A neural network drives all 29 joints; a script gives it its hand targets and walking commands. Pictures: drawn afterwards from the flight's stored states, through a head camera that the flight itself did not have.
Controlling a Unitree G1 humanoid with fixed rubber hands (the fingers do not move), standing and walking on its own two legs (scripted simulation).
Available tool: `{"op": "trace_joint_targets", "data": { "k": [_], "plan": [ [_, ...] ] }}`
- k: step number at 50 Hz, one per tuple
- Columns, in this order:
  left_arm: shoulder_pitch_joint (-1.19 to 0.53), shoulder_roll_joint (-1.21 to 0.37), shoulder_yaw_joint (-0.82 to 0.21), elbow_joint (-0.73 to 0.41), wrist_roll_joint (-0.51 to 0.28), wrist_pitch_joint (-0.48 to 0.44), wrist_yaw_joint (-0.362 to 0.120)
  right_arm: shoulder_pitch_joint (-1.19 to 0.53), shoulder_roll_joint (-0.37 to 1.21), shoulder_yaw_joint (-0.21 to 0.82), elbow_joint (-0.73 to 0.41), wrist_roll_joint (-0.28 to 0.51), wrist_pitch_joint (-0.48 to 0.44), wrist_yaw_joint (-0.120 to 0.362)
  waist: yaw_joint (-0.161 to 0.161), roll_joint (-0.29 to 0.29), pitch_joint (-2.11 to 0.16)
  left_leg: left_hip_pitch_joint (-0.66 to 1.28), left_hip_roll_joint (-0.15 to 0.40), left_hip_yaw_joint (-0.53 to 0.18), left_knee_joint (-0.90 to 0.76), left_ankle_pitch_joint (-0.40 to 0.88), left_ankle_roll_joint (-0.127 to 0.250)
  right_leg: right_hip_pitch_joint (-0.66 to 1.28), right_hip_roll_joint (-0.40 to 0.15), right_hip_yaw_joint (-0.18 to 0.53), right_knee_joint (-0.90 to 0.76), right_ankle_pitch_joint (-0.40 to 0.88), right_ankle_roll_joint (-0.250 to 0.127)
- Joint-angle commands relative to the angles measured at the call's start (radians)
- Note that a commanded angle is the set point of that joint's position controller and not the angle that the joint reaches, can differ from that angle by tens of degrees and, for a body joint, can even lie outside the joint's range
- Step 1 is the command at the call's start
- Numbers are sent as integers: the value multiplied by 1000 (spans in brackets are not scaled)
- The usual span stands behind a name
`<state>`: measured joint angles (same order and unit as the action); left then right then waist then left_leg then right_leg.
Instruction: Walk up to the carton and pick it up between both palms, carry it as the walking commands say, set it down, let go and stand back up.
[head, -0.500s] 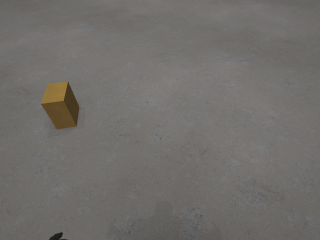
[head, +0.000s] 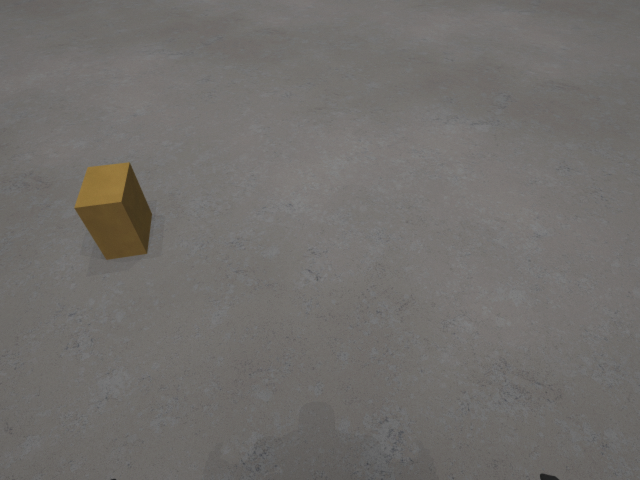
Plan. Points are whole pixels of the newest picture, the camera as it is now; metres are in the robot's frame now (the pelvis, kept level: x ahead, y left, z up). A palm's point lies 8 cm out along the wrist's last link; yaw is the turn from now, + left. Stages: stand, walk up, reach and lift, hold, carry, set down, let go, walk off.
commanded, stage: stand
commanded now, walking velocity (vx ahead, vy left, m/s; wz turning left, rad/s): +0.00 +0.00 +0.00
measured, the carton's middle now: (118, 211) +1.26 +0.85 -0.63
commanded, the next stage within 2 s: walk up in 0.12 s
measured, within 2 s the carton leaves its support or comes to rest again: neither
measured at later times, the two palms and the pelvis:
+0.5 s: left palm out of the picture +0.06 +0.38 -0.08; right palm (567, 478) +0.16 -0.30 -0.09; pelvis +0.02 +0.02 -0.01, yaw +9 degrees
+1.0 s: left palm out of the picture +0.11 +0.47 -0.09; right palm (420, 336) +0.38 -0.16 -0.13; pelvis +0.18 +0.12 -0.03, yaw +24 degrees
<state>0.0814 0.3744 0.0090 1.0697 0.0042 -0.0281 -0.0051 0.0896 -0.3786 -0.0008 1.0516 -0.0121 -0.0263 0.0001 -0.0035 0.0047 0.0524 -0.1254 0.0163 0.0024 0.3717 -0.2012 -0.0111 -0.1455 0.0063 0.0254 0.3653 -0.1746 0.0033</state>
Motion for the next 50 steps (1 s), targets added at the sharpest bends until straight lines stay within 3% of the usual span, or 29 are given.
{"op": "trace_joint_targets", "data": {
  "k": [1,5,12,15,16,17,18,19,20,21,23,25,26,27,30,31,32,33,34,36,39,41,42,44,45,46,47,48,50],
  "plan": [
    [-33,191,29,-61,2,-5,12,-39,-174,-25,-36,3,-4,-6,3,-11,-30,2,109,-102,-80,121,43,-27,-109,101,-45,138,-39],
    [-34,197,37,-53,9,-2,4,-60,-157,-22,-49,2,-11,-7,-2,-52,-86,8,118,-120,-78,68,49,36,-104,95,-62,132,-28],
    [9,154,23,-36,4,-4,7,-48,-196,-43,-48,3,-3,-7,14,46,-66,9,108,-114,-86,97,47,38,-110,86,-52,134,-24],
    [-50,202,31,-45,9,8,13,-46,-158,-31,-27,11,-8,-6,-13,0,-75,70,119,-106,-86,168,41,3,-105,101,-71,131,-31],
    [-4,316,111,-128,15,-28,0,40,-309,-118,-91,-26,7,46,13,110,-109,-98,100,-206,-28,-325,113,30,-101,12,90,-291,-50],
    [62,303,124,-105,31,-38,-1,-6,-316,-120,-132,-32,25,73,38,56,-4,-320,96,-262,-32,-556,117,65,-114,60,73,-476,-86],
    [151,327,137,-103,34,-47,5,-89,-292,-118,-176,-42,35,88,92,34,51,-539,36,-191,52,-517,60,216,-155,160,-4,-562,-112],
    [305,377,157,-89,32,-56,12,-220,-222,-110,-247,-42,32,99,159,-99,-2,-685,-5,-49,232,-338,24,347,-305,310,-183,-638,-163],
    [233,421,172,-128,42,-60,28,-232,-205,-115,-260,-49,29,100,135,-151,24,-730,13,-80,498,-237,29,271,-496,478,-265,-600,-230],
    [100,405,162,-178,38,-67,30,-176,-239,-130,-249,-41,23,102,82,-102,42,-639,79,-143,590,-188,2,185,-522,422,-198,-384,-273],
    [120,328,147,-213,33,-78,26,-109,-264,-144,-247,-40,22,126,56,-54,-29,-600,95,-123,540,-164,11,214,-414,246,-174,-336,-221],
    [22,371,167,-234,38,-86,26,-40,-263,-163,-224,-24,34,162,-12,-120,-2,-469,115,-99,515,-189,-5,78,-445,177,-200,-416,-235],
    [50,365,171,-242,31,-94,22,-66,-235,-155,-248,-15,31,166,5,-141,31,-447,129,-83,445,-143,0,19,-408,103,-188,-394,-215],
    [-29,394,171,-252,50,-86,11,-34,-248,-166,-227,-12,33,173,-26,-260,17,-349,125,-28,396,-182,-3,-18,-367,22,-181,-376,-189],
    [-36,374,159,-250,71,-77,3,66,-248,-174,-194,12,21,167,-68,-183,21,-85,73,73,283,-143,15,-226,-333,-98,-40,-497,-139],
    [26,331,142,-253,83,-69,-1,169,-309,-193,-155,3,16,153,-103,-35,-59,93,-9,85,307,-208,38,-298,-240,-170,201,-450,-120],
    [3,235,121,-270,77,-75,3,330,-359,-211,-129,-10,15,128,-212,208,-68,228,37,-57,148,-329,102,-462,-150,-240,558,-353,-118],
    [-13,203,102,-325,44,-76,-9,335,-442,-229,-145,-23,8,103,-201,492,-2,171,217,-550,-156,-725,194,-690,-42,-198,851,-442,-62],
    [-62,245,101,-339,36,-71,-15,183,-454,-213,-214,-17,1,99,-132,267,55,-24,327,-809,-283,-778,267,-647,-72,-24,882,-308,-44],
    [-5,324,108,-295,29,-77,-37,105,-418,-190,-225,-7,-11,95,-56,37,29,-54,267,-602,-145,-541,255,-528,-143,46,808,-248,-46],
    [183,342,119,-214,4,-67,-32,67,-362,-163,-266,0,-14,86,16,212,-29,-192,184,-403,-99,-452,239,-277,-96,-43,567,-365,-18],
    [181,348,130,-231,21,-63,-39,64,-382,-165,-304,-12,-18,85,15,252,25,-262,246,-441,-114,-474,281,-277,-98,-39,523,-323,-24],
    [115,329,133,-249,30,-66,-41,58,-371,-166,-294,-12,-22,80,7,230,68,-325,294,-518,-154,-478,294,-287,-100,-29,498,-254,-26],
    [183,316,147,-231,29,-72,-45,-12,-351,-157,-313,-9,-20,79,70,174,24,-486,237,-402,-45,-430,242,-15,-109,-3,335,-197,-32],
    [334,328,154,-183,31,-85,-40,-30,-325,-149,-327,-5,-22,77,150,78,-66,-586,149,-276,124,-446,182,187,-74,-17,267,-77,-20],
    [449,388,176,-141,45,-86,-25,-59,-239,-118,-356,-11,-24,71,214,-168,-78,-754,-8,-178,410,-472,136,326,-147,118,129,-275,-30],
    [413,443,178,-197,49,-103,-5,-19,-176,-87,-373,6,-28,63,188,-275,-24,-814,-159,-127,677,-358,77,192,-431,635,-218,-684,-108],
    [233,446,180,-263,45,-99,4,53,-248,-114,-311,-4,-20,51,97,-159,47,-806,-104,-218,815,-300,55,144,-467,708,-241,-823,-155],
    [147,401,166,-294,34,-113,0,140,-293,-115,-268,-3,-33,74,13,4,28,-659,14,-198,747,-153,67,46,-406,506,-176,-694,-177]
  ]
}}
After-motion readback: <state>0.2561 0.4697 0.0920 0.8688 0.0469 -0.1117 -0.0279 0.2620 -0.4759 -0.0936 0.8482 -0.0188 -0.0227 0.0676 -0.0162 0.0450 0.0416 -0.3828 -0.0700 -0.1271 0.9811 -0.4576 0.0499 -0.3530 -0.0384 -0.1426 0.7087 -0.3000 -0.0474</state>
